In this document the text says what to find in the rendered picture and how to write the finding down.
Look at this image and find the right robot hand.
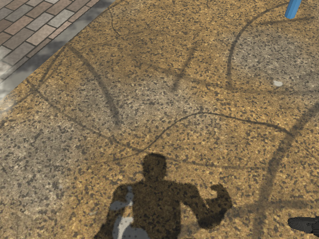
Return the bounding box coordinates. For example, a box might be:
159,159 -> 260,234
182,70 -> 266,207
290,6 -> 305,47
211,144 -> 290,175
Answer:
287,216 -> 319,237

